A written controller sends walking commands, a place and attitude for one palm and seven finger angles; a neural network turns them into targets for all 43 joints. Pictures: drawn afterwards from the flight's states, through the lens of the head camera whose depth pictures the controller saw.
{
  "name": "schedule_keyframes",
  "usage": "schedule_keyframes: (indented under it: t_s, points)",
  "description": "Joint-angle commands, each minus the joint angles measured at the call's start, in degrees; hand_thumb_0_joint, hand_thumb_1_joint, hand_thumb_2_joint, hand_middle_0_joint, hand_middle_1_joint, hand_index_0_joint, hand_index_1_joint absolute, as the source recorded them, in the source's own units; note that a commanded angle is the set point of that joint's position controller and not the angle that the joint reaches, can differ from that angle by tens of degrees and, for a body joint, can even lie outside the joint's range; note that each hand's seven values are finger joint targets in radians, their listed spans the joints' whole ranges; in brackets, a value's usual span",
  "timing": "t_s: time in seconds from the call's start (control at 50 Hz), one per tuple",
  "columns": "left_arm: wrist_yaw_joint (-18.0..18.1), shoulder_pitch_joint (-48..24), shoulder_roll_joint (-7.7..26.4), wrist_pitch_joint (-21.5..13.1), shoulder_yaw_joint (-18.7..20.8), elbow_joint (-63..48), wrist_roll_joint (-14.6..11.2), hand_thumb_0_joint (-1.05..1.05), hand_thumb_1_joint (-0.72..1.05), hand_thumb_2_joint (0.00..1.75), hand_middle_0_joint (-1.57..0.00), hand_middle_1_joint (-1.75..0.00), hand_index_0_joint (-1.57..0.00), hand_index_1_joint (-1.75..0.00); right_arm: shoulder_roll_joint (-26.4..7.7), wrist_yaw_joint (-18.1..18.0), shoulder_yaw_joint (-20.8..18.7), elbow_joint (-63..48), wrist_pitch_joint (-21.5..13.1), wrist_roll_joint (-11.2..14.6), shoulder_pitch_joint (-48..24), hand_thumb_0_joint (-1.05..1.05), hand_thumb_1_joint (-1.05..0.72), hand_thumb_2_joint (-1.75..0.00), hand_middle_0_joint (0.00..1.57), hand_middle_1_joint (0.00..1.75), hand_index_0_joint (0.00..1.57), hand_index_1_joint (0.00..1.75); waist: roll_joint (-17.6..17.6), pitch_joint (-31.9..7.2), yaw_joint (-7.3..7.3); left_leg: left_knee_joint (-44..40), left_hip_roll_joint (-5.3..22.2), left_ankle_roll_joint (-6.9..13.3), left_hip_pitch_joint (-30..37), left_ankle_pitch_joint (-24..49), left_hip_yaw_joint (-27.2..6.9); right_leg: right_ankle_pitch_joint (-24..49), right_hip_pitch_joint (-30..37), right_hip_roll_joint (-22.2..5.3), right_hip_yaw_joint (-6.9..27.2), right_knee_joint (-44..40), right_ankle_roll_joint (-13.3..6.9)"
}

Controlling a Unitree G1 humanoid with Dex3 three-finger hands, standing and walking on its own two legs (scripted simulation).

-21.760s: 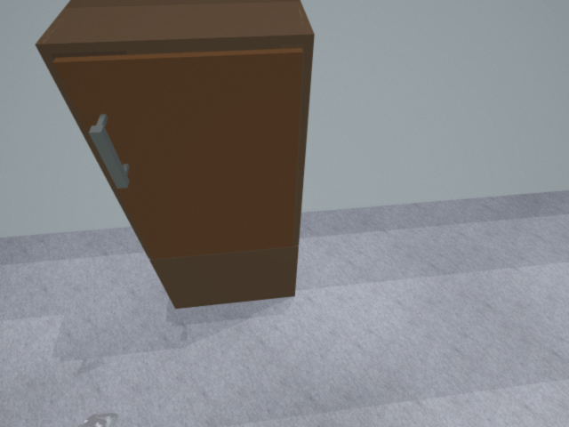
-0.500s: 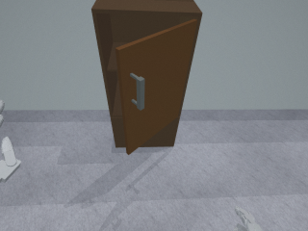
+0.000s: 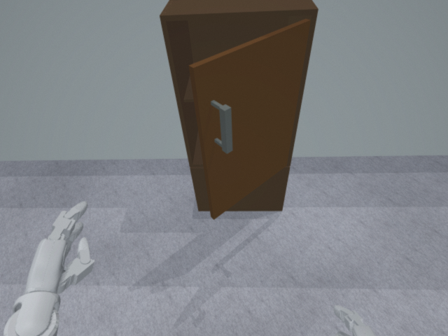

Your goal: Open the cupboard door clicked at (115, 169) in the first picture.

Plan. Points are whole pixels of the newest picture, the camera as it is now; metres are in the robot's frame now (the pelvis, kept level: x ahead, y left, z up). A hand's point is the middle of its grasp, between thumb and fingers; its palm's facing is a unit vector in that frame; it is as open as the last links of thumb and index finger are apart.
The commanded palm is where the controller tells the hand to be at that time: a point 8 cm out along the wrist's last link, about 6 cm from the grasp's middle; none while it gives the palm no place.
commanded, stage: let the arm hang, fingers relaxed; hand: left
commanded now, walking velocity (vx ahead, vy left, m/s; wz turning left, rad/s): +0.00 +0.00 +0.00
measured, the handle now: (221, 127) +0.61 +0.05 +0.04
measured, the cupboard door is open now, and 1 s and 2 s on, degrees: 43 43 43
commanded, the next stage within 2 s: look to check the result in 1.00 s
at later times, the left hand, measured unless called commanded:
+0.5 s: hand out of the picture -0.09 +0.19 -0.15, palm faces +0.05 -0.97 -0.24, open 7.3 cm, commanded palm none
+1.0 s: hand out of the picture -0.01 +0.16 -0.16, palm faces +0.06 -0.98 -0.18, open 7.3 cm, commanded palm none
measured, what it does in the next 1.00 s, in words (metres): stands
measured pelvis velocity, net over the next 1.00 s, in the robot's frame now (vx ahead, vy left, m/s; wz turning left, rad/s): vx -0.01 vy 0.00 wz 0.02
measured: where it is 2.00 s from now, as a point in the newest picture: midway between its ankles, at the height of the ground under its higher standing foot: outside the picture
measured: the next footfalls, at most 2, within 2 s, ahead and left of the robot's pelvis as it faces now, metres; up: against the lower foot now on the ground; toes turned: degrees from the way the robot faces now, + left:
none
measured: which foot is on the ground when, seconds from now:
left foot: down 0.00-1.00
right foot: down 0.00-1.00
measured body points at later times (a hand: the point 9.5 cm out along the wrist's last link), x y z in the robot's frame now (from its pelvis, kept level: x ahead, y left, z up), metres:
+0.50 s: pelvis -0.01 +0.00 +0.02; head +0.01 +0.00 +0.46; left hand -0.09 +0.24 -0.13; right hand -0.03 -0.22 -0.15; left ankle +0.06 +0.12 -0.72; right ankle -0.04 -0.12 -0.72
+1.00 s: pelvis -0.01 +0.00 +0.01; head +0.00 -0.01 +0.46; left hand -0.02 +0.21 -0.14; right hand -0.02 -0.21 -0.15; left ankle +0.06 +0.12 -0.72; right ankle -0.04 -0.12 -0.72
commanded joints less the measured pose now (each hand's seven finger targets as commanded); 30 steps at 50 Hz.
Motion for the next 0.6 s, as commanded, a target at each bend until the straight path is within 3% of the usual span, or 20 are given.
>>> schedule_keyframes:
  t_s: [0.0,0.04,0.08,0.12,0.16,0.18,0.2,0.26,0.34,0.4,0.5,0.58]
  points:
    - [-2.18,-1.71,0.75,4.92,-5.45,21.77,0.36,0.00,0.90,0.90,-0.20,-0.30,-0.20,-0.30,-7.26,-0.27,-2.07,-2.13,3.16,-0.65,0.29,0.00,-0.90,-0.90,0.20,0.30,0.20,0.30,-21.07,0.53,-0.82,0.03,2.21,2.19,4.35,12.92,-3.28,19.88,-2.62,-8.21,4.98,-7.49,-2.76]
    - [-1.61,-4.35,0.83,5.26,-6.29,29.32,-0.05,0.00,0.90,0.90,-0.20,-0.30,-0.20,-0.30,-6.93,-0.25,-1.75,0.12,4.27,-1.03,-0.34,0.00,-0.90,-0.90,0.20,0.30,0.20,0.30,-14.45,2.19,-1.00,-3.44,2.48,1.97,7.14,16.18,-3.63,18.11,-2.82,-7.71,4.69,-7.24,-2.79]
    - [-1.20,-4.66,0.25,5.57,-7.05,36.99,-0.54,0.00,0.90,0.90,-0.20,-0.30,-0.20,-0.30,-6.38,-0.42,-0.96,2.94,4.93,-1.10,-0.43,0.00,-0.90,-0.90,0.20,0.30,0.20,0.30,-3.25,3.29,-0.48,-9.33,3.77,2.64,6.42,15.89,-6.39,11.84,0.25,-5.24,3.80,-7.48,-1.22]
    - [-1.12,-3.41,0.42,5.49,-7.48,44.07,-0.77,0.00,0.90,0.90,-0.20,-0.30,-0.20,-0.30,-6.10,-0.78,-0.56,5.41,5.36,-0.75,-0.69,0.00,-0.90,-0.90,0.20,0.30,0.20,0.30,-0.60,4.50,0.23,-12.15,3.82,2.50,5.60,10.15,-6.98,7.44,2.43,-4.68,3.90,-10.50,-1.31]
    - [-1.21,-2.30,-0.77,5.24,-7.80,49.85,-1.07,0.00,0.90,0.90,-0.20,-0.30,-0.20,-0.30,-4.73,-1.14,-0.40,8.21,5.61,-0.51,0.37,0.00,-0.90,-0.90,0.20,0.30,0.20,0.30,1.63,4.18,-0.16,-13.20,3.14,1.97,7.21,5.62,-6.30,5.96,2.37,-5.20,4.75,-13.03,-2.07]
    - [-1.13,-1.15,-2.72,5.10,-6.94,51.33,-0.87,0.00,0.90,0.90,-0.20,-0.30,-0.20,-0.30,-3.88,-1.39,-0.76,8.92,5.70,-0.80,1.16,0.00,-0.90,-0.90,0.20,0.30,0.20,0.30,5.15,3.16,-0.14,-13.47,3.13,1.95,7.84,4.04,-6.08,5.91,2.86,-5.33,4.49,-13.91,-2.39]
    - [-1.18,-0.80,-2.08,5.09,-7.23,53.09,-1.03,0.00,0.90,0.90,-0.20,-0.30,-0.20,-0.30,-3.47,-1.47,-0.69,10.05,5.84,-0.68,2.00,0.00,-0.90,-0.90,0.20,0.30,0.20,0.30,6.22,2.64,-0.27,-13.96,3.09,1.85,8.30,3.56,-6.18,6.29,3.51,-5.21,4.20,-14.07,-2.59]
    - [-1.25,-0.12,-2.59,4.90,-8.02,57.20,-1.17,0.00,0.90,0.90,-0.20,-0.30,-0.20,-0.30,-3.39,-1.76,-0.99,12.47,6.16,-0.29,4.16,0.00,-0.90,-0.90,0.20,0.30,0.20,0.30,0.76,2.78,-0.58,-14.05,3.40,1.81,10.47,3.41,-6.10,6.24,2.86,-5.41,4.13,-16.26,-2.73]
    - [-1.21,0.88,-2.84,4.89,-8.55,61.32,-1.26,0.00,0.90,0.90,-0.20,-0.30,-0.20,-0.30,-3.46,-1.96,-1.07,15.35,6.25,0.00,6.44,0.00,-0.90,-0.90,0.20,0.30,0.20,0.30,-2.66,5.24,-0.87,-15.26,3.97,1.90,11.70,3.63,-6.09,5.04,1.08,-5.34,3.07,-17.23,-2.56]
    - [-1.05,2.07,-3.37,5.06,-8.85,63.34,-1.27,0.00,0.90,0.90,-0.20,-0.30,-0.20,-0.30,-3.24,-2.06,-1.14,16.62,6.49,-0.03,7.35,0.00,-0.90,-0.90,0.20,0.30,0.20,0.30,-2.72,6.80,-0.90,-16.77,4.01,1.93,11.19,-0.11,-6.47,2.55,0.10,-5.00,3.21,-17.38,-2.55]
    - [-0.80,3.07,-3.85,5.12,-8.78,64.72,-1.18,0.00,0.90,0.90,-0.20,-0.30,-0.20,-0.30,-2.29,-1.95,-1.28,17.97,6.64,-0.12,8.64,0.00,-0.90,-0.90,0.20,0.30,0.20,0.30,-6.11,8.41,-0.94,-16.96,3.50,1.84,10.64,-1.74,-5.91,-0.73,-1.61,-5.26,3.06,-17.67,-2.60]
    - [-0.60,3.59,-4.63,5.12,-8.78,64.95,-1.15,0.00,0.90,0.90,-0.20,-0.30,-0.20,-0.30,-0.89,-1.87,-1.19,18.48,6.66,-0.19,9.20,0.00,-0.90,-0.90,0.20,0.30,0.20,0.30,-5.52,9.32,-0.96,-16.82,3.11,1.77,10.10,-1.67,-5.64,-1.66,-2.65,-5.40,3.31,-17.58,-2.58]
